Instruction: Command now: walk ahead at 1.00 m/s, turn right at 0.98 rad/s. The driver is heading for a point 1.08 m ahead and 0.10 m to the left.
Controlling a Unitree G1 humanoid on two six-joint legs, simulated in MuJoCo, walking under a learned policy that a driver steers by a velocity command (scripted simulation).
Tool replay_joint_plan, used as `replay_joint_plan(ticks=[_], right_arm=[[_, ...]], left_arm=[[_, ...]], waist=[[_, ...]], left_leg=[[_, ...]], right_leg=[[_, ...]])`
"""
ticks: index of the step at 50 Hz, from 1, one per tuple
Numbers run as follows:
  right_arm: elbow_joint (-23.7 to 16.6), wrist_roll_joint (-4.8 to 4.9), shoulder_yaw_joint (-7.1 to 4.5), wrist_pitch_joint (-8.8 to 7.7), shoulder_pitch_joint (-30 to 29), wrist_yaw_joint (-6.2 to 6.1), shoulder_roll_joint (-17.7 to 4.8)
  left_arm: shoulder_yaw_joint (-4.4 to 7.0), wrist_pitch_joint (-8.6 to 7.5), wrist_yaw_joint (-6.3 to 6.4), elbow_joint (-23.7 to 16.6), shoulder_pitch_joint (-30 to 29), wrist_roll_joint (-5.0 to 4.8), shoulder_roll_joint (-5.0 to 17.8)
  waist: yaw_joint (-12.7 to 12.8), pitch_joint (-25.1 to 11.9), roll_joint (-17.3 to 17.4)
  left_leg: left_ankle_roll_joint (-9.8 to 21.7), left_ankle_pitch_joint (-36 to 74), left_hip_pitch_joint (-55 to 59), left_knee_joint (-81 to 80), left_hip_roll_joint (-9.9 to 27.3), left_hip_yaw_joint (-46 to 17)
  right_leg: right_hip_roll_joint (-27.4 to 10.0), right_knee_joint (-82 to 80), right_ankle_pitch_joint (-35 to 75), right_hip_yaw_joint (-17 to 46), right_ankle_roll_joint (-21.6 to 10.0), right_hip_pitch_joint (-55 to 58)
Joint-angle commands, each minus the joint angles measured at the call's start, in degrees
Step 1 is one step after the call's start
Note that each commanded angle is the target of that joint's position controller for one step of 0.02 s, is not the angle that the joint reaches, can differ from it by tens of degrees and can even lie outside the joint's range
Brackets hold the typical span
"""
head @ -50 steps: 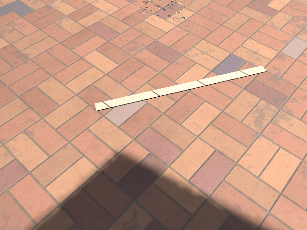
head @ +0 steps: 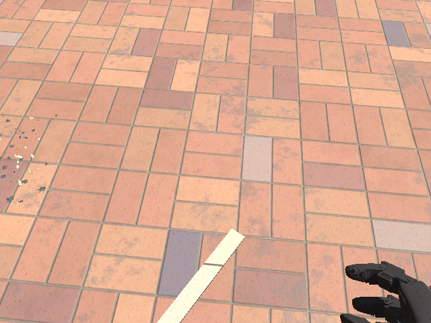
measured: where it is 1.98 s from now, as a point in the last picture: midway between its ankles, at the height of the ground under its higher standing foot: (224, 125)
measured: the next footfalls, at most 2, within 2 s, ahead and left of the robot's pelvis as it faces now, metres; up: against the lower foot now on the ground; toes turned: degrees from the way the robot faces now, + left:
left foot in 0.12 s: +0.32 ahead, +0.18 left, +0.00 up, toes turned -11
right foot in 0.52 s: +0.61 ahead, -0.14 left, +0.00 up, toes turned -9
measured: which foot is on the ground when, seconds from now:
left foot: up 0.00-0.10, down 0.12-0.54, up 0.56-0.94, down 0.96-1.00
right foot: down 0.00-0.10, up 0.12-0.50, down 0.52-0.96, up 0.98-1.00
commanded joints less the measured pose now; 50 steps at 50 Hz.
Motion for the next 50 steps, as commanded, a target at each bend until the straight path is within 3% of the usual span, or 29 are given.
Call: replay_joint_plan(ticks=[1,3,4,5,6,7,8,9,10,13,17,20,22,24,25,26,27,28,29,30,32,35,39,42,45,47,48,49,50], right_arm=[[-3.95,1.14,-1.40,-0.45,-3.49,0.00,-5.57],[-2.67,1.05,-2.62,-0.69,1.24,-0.73,-8.59],[-0.77,1.21,-3.95,-0.90,8.47,-1.44,-11.45],[1.87,1.15,-5.19,-1.13,20.34,-2.40,-13.70],[3.84,-0.39,-6.77,-1.44,32.95,-3.74,-17.66],[3.14,-2.59,-7.31,-1.28,28.69,-3.51,-21.74],[2.12,-1.48,-7.44,-0.88,20.90,-3.06,-17.65],[1.40,-0.76,-6.20,-0.60,16.47,-2.79,-11.99],[3.00,-0.63,-5.53,-0.59,16.59,-2.25,-9.26],[8.99,-0.03,-4.52,-2.31,21.69,-1.26,-6.38],[11.50,1.67,-5.03,-3.25,22.75,-0.37,-8.52],[11.72,2.16,-5.88,-3.28,23.14,0.09,-11.12],[12.57,2.22,-6.65,-3.13,24.77,0.32,-14.05],[13.97,2.18,-6.81,-2.80,27.03,0.16,-15.35],[14.44,2.30,-6.91,-2.44,27.18,-0.05,-15.88],[13.93,2.57,-6.67,-2.49,26.22,-0.06,-15.07],[11.99,1.77,-5.14,-2.67,26.60,-0.29,-7.54],[9.25,4.29,-4.73,-2.15,30.43,-0.20,-5.32],[9.75,3.02,-5.42,-1.22,25.23,-0.49,-8.86],[9.51,2.29,-5.39,-0.79,21.29,-0.06,-8.42],[10.29,1.58,-5.17,0.57,20.82,0.83,-6.16],[8.52,0.84,-4.98,3.10,15.95,2.01,-3.71],[3.38,1.02,-3.95,3.13,6.68,3.58,-3.26],[1.57,1.04,-3.23,2.81,0.92,4.97,-3.48],[3.97,1.46,-4.30,2.75,8.81,4.06,-7.06],[10.13,1.28,-7.02,2.67,30.11,2.42,-12.24],[11.97,1.48,-8.65,3.05,32.49,0.78,-15.03],[9.55,0.06,-9.61,3.88,24.16,0.03,-21.47],[6.56,0.60,-10.30,3.98,25.05,0.02,-22.16]], left_arm=[[3.09,-1.33,0.10,-4.87,-3.86,-0.47,10.58],[3.47,-1.14,0.61,-5.24,-4.66,-0.14,11.84],[3.78,-1.12,0.53,-5.42,-5.66,0.37,13.58],[3.76,-1.43,0.22,-6.04,-8.92,0.63,14.09],[1.82,-2.24,0.27,-7.71,-10.23,0.85,7.13],[-0.50,-2.04,0.24,-11.10,-3.71,-1.69,-0.75],[-0.81,-1.01,0.69,-10.43,-5.31,-0.22,3.62],[-0.18,-0.18,0.31,-10.04,-9.60,1.07,6.40],[-0.31,0.09,-0.65,-10.01,-11.99,2.10,6.20],[-1.96,0.81,-2.55,-11.81,-14.14,2.98,1.40],[-3.09,0.62,-3.03,-16.70,-23.63,3.51,3.01],[-4.69,-0.53,-4.29,-18.20,-29.69,2.25,1.61],[-4.32,-0.71,-3.63,-17.74,-29.85,1.98,3.06],[-3.14,-1.09,-1.90,-16.20,-25.39,2.45,5.34],[-2.31,-1.35,-0.90,-13.26,-16.33,2.97,6.42],[-1.10,-1.63,0.33,-10.83,-6.86,3.80,8.69],[0.29,-2.04,1.48,-9.75,2.93,5.02,13.41],[0.86,-1.24,1.74,-10.66,0.67,4.63,15.69],[0.38,-0.95,1.77,-10.88,-5.30,3.68,10.91],[-0.62,-1.43,1.61,-10.49,-8.56,3.04,6.46],[-1.16,-2.21,1.40,-8.70,-9.83,2.76,3.43],[-1.52,-3.88,0.98,-5.25,-8.38,0.93,0.86],[-1.29,-5.05,0.86,-3.56,-9.71,1.21,1.20],[-0.75,-5.11,1.57,-2.20,-7.74,1.08,4.52],[0.67,-3.32,2.57,-2.48,-6.24,1.41,10.44],[1.42,-1.12,2.79,-4.48,-10.34,2.11,12.65],[0.88,-0.92,1.87,-3.79,-9.44,2.66,9.59],[-1.38,-1.66,1.12,-8.40,-3.71,2.40,1.00],[-1.52,-2.92,1.63,-12.01,-6.46,1.49,4.81]], waist=[[-1.64,0.09,-1.26],[-4.03,-3.27,-1.88],[-7.95,-8.24,-1.31],[-15.27,-13.39,-0.50],[-19.34,-20.50,6.35],[-11.16,-24.18,23.07],[-9.58,-18.79,18.37],[-9.58,-11.58,10.25],[-9.35,-7.26,4.60],[-6.74,-1.85,6.26],[-4.72,2.87,5.30],[-5.94,3.83,4.26],[-5.81,3.31,4.02],[-3.51,-1.77,4.15],[0.92,-7.28,3.73],[5.71,-12.47,3.50],[6.69,-21.18,-7.73],[2.45,-27.45,-16.14],[0.99,-16.47,-8.04],[-0.16,-8.41,-4.50],[-3.76,-2.80,-3.29],[-5.84,1.77,-3.06],[-7.76,4.54,-3.52],[-7.15,5.87,-0.63],[-12.36,-1.41,-4.42],[-22.37,-11.91,-4.24],[-21.13,-11.01,2.36],[-9.71,-10.58,18.25],[-13.02,-21.13,10.65]], left_leg=[[1.02,7.97,19.30,-8.92,-5.23,4.78],[1.81,2.40,26.03,-12.99,-7.60,3.69],[2.42,-4.08,33.70,-12.39,-8.94,3.92],[3.13,-7.80,46.65,-12.16,-7.34,4.03],[4.68,-27.52,60.31,-12.96,4.61,-7.71],[8.49,-43.74,67.01,-26.78,19.84,-40.72],[11.01,-52.64,59.94,-30.46,18.61,-46.85],[10.61,-47.60,52.30,-29.33,15.59,-34.93],[10.37,-35.91,45.47,-28.98,11.89,-25.95],[10.45,-21.43,35.54,-31.32,6.08,-14.28],[13.98,-11.34,32.92,-37.22,4.29,-8.20],[13.22,0.83,23.04,-42.30,1.71,-2.96],[13.33,10.47,27.16,-40.88,3.12,-2.81],[12.22,31.24,34.22,-28.97,2.91,-0.98],[11.38,35.75,33.08,-16.21,1.11,0.41],[10.53,25.91,23.03,-0.80,-1.56,0.71],[10.57,-11.60,12.87,20.27,-5.93,2.02],[10.48,-24.26,1.29,34.39,-10.05,0.51],[10.60,-18.00,-4.29,36.59,-6.09,0.52],[10.18,-14.03,-4.98,33.83,-4.08,1.32],[8.73,-12.73,-1.02,30.59,-1.55,1.33],[7.74,-11.10,-3.57,28.88,0.29,2.14],[8.35,0.47,-3.33,17.78,0.04,5.61],[11.45,7.04,7.41,2.55,-4.29,13.70],[14.22,0.68,18.99,0.39,-11.29,17.47],[17.42,-6.74,42.54,-1.92,-14.04,13.24],[19.05,-10.84,52.17,-5.18,-12.11,7.33],[25.53,0.96,61.68,-9.43,2.42,-20.77],[30.87,-0.53,67.15,-20.43,8.55,-37.40]], right_leg=[[-11.96,-5.90,28.78,12.12,-3.82,-13.81],[-12.40,1.74,38.58,13.59,-1.33,-8.38],[-11.83,11.00,44.55,13.05,0.02,-6.99],[-9.81,24.93,43.37,11.14,1.38,-12.04],[-6.53,44.55,22.12,6.83,1.77,-21.56],[-1.72,58.67,-13.50,0.67,3.24,-38.22],[-7.06,62.65,-6.11,-1.77,2.36,-44.61],[-10.41,60.73,-0.80,-3.68,2.65,-45.01],[-12.05,57.66,1.97,-4.14,3.09,-42.75],[-12.86,50.94,1.49,-1.15,4.38,-39.32],[-14.45,35.98,8.23,-5.69,6.92,-43.70],[-13.37,20.74,17.21,-11.66,7.72,-25.52],[-12.38,17.52,16.97,-11.97,7.21,-21.20],[-9.79,14.38,11.21,-12.15,6.03,-14.09],[-8.16,12.68,9.33,-12.76,5.40,-3.11],[-13.29,13.35,6.94,-8.61,4.71,11.37],[-30.10,10.98,-13.59,9.56,4.28,22.61],[-39.46,-2.36,-29.00,36.71,0.62,24.94],[-36.17,-4.67,-29.87,31.58,0.26,16.93],[-33.47,-3.96,-18.96,21.03,0.44,9.45],[-29.45,-6.52,-3.23,8.30,1.59,-0.66],[-26.90,-10.56,8.24,-3.66,3.52,-3.92],[-24.04,-13.14,23.04,-17.94,4.91,-6.19],[-22.37,-14.42,39.75,-25.40,6.67,-6.05],[-24.55,1.80,76.24,-25.92,7.95,3.07],[-26.01,31.03,75.40,-23.60,6.75,-3.30],[-19.14,52.45,34.05,-23.29,8.15,-15.37],[-9.82,76.22,-11.98,-19.87,11.91,-39.00],[-10.12,79.61,-9.13,-7.19,11.09,-45.75]])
